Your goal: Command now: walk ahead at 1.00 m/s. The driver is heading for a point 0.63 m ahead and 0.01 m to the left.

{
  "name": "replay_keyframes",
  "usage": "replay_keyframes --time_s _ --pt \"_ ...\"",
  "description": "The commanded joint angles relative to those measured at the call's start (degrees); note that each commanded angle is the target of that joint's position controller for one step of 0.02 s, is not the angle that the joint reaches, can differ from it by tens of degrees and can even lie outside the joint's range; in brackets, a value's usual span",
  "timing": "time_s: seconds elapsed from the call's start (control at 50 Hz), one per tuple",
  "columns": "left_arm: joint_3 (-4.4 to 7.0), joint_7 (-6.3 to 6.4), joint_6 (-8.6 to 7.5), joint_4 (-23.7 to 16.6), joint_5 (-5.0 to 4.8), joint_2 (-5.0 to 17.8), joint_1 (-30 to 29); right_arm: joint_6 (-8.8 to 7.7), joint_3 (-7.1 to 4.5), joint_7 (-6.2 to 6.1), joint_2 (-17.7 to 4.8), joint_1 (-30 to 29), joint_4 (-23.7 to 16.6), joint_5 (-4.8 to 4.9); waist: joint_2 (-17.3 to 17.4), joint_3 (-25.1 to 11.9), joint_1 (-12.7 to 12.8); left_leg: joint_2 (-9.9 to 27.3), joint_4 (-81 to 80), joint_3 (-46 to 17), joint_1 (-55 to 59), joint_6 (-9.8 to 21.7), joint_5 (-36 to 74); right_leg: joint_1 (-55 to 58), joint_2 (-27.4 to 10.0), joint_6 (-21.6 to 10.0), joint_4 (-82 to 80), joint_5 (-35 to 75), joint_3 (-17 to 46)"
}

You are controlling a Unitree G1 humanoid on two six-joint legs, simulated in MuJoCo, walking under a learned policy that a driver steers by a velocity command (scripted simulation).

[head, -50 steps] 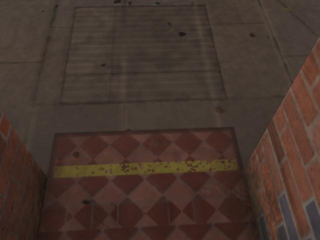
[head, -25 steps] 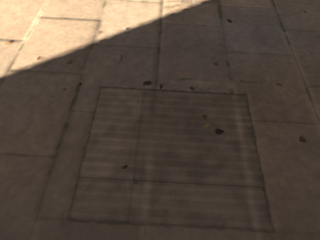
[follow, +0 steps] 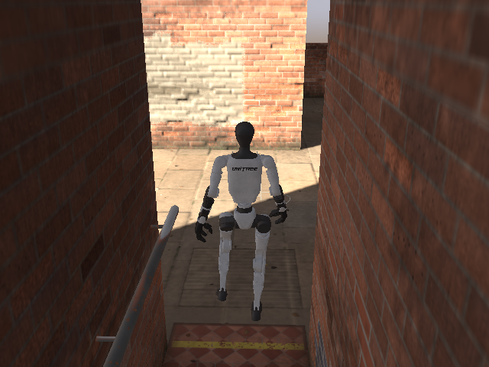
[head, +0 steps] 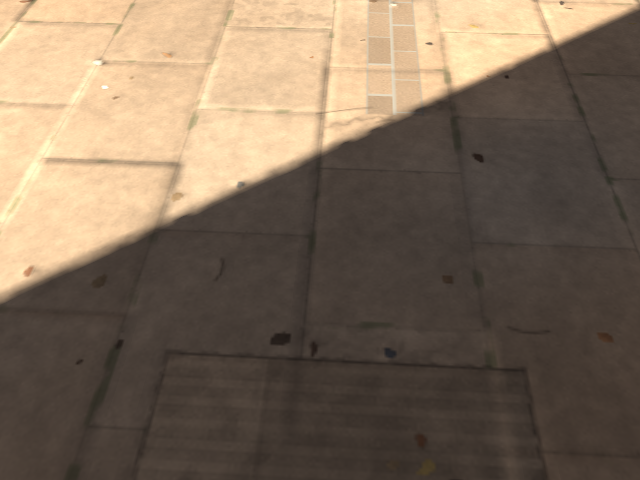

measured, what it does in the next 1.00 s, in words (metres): walks ahead: left foot, then right foot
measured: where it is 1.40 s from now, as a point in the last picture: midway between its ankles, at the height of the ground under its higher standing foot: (323, 353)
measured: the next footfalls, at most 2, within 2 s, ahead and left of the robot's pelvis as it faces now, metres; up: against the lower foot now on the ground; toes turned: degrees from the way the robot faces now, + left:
left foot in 0.20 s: +0.44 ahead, +0.10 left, +0.00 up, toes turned +1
right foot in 0.62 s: +0.89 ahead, -0.06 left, +0.00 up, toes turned +1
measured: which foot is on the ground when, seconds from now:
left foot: up 0.00-0.18, down 0.20-0.62, up 0.64-1.00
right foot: down 0.00-0.22, up 0.24-0.60, down 0.62-1.00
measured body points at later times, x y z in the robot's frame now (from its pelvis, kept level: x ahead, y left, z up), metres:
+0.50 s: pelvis +0.52 +0.03 +0.00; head +0.54 +0.03 +0.45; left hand +0.72 +0.27 -0.10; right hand +0.43 -0.23 -0.14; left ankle +0.40 +0.10 -0.74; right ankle +0.70 -0.11 -0.69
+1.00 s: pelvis +0.79 +0.02 +0.00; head +0.80 +0.02 +0.45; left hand +0.87 +0.28 -0.14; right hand +0.95 -0.24 -0.12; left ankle +0.86 +0.17 -0.73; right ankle +0.85 -0.06 -0.74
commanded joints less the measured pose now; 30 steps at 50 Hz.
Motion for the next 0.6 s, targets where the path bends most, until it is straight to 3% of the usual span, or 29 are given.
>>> replay_keyframes --time_s 0.02,0.06,0.1,0.12,0.14,0.16,0.18,0.2,0.22,0.24,0.26,0.28,0.3,0.34,0.38,0.42,0.44,0.46,0.5,0.52,0.54,0.56,0.58,0.6 --pt "0.56 -0.53 -2.54 -1.7 -1.21 4.9 -4.3 0.09 0.35 1.44 -2.8 -5.1 -6.7 -0.28 -6.7 13.1 -4.2 1.6 -17.9 2.2 1.2 -2.3 11.4 -13.3 -11.5 -7.6 -20.0 5.6 9.7" --pt "1.15 -1.01 -3.43 -1.4 -2.58 6.8 -3.4 -0.11 0.88 1.74 -1.8 -8.8 -7.2 -0.17 -3.6 12.0 -2.7 -1.1 -26.9 6.0 9.3 -1.0 21.6 -11.1 -11.9 -7.9 -24.1 22.4 6.1" --pt "1.60 -0.98 -3.36 -0.9 -2.73 9.2 -2.3 0.03 0.22 1.36 -3.8 -9.2 -6.9 0.21 -3.2 10.5 -3.2 -3.0 -30.2 6.5 12.3 0.3 23.9 -2.8 -13.1 -7.1 -23.9 38.6 3.9" --pt "1.97 -0.72 -3.10 -1.1 -2.64 10.7 -1.3 0.11 -0.19 1.24 -5.1 -7.9 -6.2 -0.33 -3.4 7.9 -3.6 -5.3 -31.2 7.9 13.5 0.9 22.0 2.7 -13.1 -6.4 -20.9 50.9 2.6" --pt "1.82 -0.22 -2.42 -1.1 -2.33 11.7 -1.0 0.19 -0.65 0.47 -5.7 -7.0 -5.9 -0.51 -3.6 5.9 -4.5 -7.2 -30.7 9.2 14.9 1.0 18.6 7.1 -14.4 -5.5 -15.5 62.5 2.0" --pt "2.14 0.40 -1.87 -1.3 -2.10 12.9 -0.4 0.45 -1.06 0.16 -6.8 -2.6 -4.5 -0.52 -5.0 1.7 -6.6 -9.2 -31.0 9.6 19.6 1.4 15.7 9.6 -15.0 -5.1 -7.8 69.7 1.8" --pt "2.15 1.27 -0.91 -1.1 -1.34 13.2 -1.4 0.73 -1.94 -0.88 -8.3 7.0 -1.5 -0.49 -5.9 -2.7 -11.7 -10.5 -30.3 9.2 28.8 2.1 12.4 8.9 -15.2 -4.4 5.3 74.2 1.7" --pt "2.10 1.98 -0.05 -1.4 -0.53 13.0 -3.3 1.29 -2.94 -2.02 -10.1 19.3 2.5 -0.63 -6.0 -7.3 -18.3 -8.6 -32.1 7.3 39.3 3.3 7.9 4.5 -13.4 -3.7 22.2 68.9 1.5" --pt "1.34 2.01 0.55 -2.3 0.93 7.9 -2.9 1.27 -4.39 -3.53 -15.7 27.7 4.7 -1.08 1.9 -10.1 -18.6 2.1 -29.9 -5.4 48.1 4.5 -6.8 -7.1 -6.9 -3.1 49.3 34.6 2.1" --pt "-0.01 0.41 -0.69 -4.3 -2.42 0.5 9.6 1.17 -4.89 -2.86 -19.2 22.5 4.7 -1.11 24.7 -18.3 -5.6 14.6 -45.3 -42.3 58.2 10.4 -17.7 -26.5 4.4 -2.1 68.2 -11.8 11.2" --pt "0.35 0.89 -0.99 -5.0 -1.69 5.1 6.0 0.96 -4.86 -1.81 -15.2 14.5 3.3 -0.01 11.8 -12.2 -5.5 13.1 -50.3 -43.4 53.3 10.5 -20.1 -32.4 -0.8 -4.5 67.8 -7.6 13.6" --pt "0.62 0.57 -0.94 -5.7 -1.56 6.4 -1.1 0.35 -3.83 -1.71 -10.5 10.0 3.1 0.17 1.2 -3.7 -5.2 11.3 -49.1 -32.2 44.5 10.1 -13.6 -33.7 -4.3 -4.5 64.6 -1.8 12.2" --pt "0.00 0.34 -0.72 -6.9 -0.75 4.7 -4.2 -0.06 -3.17 -1.48 -8.2 8.8 4.5 -0.06 -4.4 1.2 -3.5 9.6 -50.1 -26.3 36.6 9.2 -8.5 -32.4 -6.7 -3.9 59.3 0.3 12.0" --pt "-0.49 -1.10 1.18 -8.3 1.10 2.9 -5.6 -0.84 -1.83 -1.86 -5.6 9.6 6.2 -0.04 -2.5 3.0 -0.8 6.1 -52.5 -18.5 28.1 7.9 -4.3 -27.8 -9.2 -2.2 52.4 1.1 11.8" --pt "-1.10 -2.29 2.57 -9.7 1.27 1.4 -8.1 -1.84 -1.94 -1.77 -6.0 11.9 7.5 0.54 -0.4 5.6 -0.2 4.6 -56.1 -14.4 26.0 7.9 -3.2 -29.8 -10.7 -0.4 47.4 1.3 10.2" --pt "-1.60 -2.31 2.45 -12.9 1.00 1.9 -15.3 -2.66 -1.62 -1.67 -6.1 13.3 8.2 1.18 -1.6 10.8 -0.5 3.5 -57.2 -7.3 23.8 8.3 24.5 -32.4 -10.7 1.8 38.2 5.3 5.6" --pt "-2.19 -2.32 1.98 -14.0 1.12 0.9 -18.0 -2.83 -1.43 -1.43 -5.8 13.0 8.4 1.47 -2.2 11.7 -0.5 0.9 -56.6 -2.1 22.1 7.5 35.6 -29.7 -9.8 2.4 30.8 9.4 3.0" --pt "-3.20 -2.53 1.24 -14.9 0.62 -1.0 -19.8 -3.05 -1.36 -1.43 -5.5 13.4 8.7 1.83 -1.9 10.8 -1.1 -1.7 -55.7 1.9 20.0 5.7 43.1 -24.2 -8.2 2.3 21.8 15.1 -0.1" --pt "-3.83 -2.72 0.37 -15.1 -0.43 -1.5 -21.4 -3.77 -1.55 -1.35 -6.7 17.4 10.4 2.26 -0.1 8.3 -3.5 -1.0 -56.2 2.0 21.9 4.2 45.9 -15.4 -4.5 1.3 12.3 28.0 -2.9" --pt "-2.47 -1.99 -1.11 -16.5 -3.52 1.1 -24.6 -3.40 -1.95 -2.33 -9.0 17.5 9.5 3.39 1.3 5.3 -4.5 0.9 -53.4 -0.4 26.2 3.8 43.2 -15.3 -3.3 1.5 10.0 29.4 1.1" --pt "-1.94 -1.78 -1.47 -17.2 -3.63 3.2 -23.9 -2.76 -2.25 -3.04 -10.5 16.5 9.8 3.48 2.1 3.9 -2.4 1.7 -51.8 -0.5 31.3 3.1 43.5 -16.0 -2.4 1.1 6.5 30.3 2.0" --pt "-1.20 -1.60 -1.69 -16.6 -3.02 4.9 -21.3 -1.99 -2.53 -3.57 -11.2 16.2 9.8 2.84 3.0 1.8 -0.9 2.1 -48.9 -0.9 34.5 2.0 45.2 -13.4 -1.2 0.7 5.4 31.6 2.6" --pt "-0.22 -1.45 -1.81 -14.8 -2.65 6.8 -15.6 -1.11 -2.64 -3.88 -11.2 15.6 9.5 2.05 3.4 -1.6 1.9 1.8 -43.2 -0.5 36.5 0.6 48.7 -7.6 0.4 0.4 5.8 32.5 2.3" --pt "0.59 -1.22 -1.74 -12.1 -2.36 7.9 -7.1 -0.27 -2.60 -3.79 -11.2 12.7 8.8 1.43 4.1 -5.3 6.9 0.6 -33.4 0.9 34.7 -1.2 49.8 1.6 -0.2 -0.2 5.7 35.8 2.8"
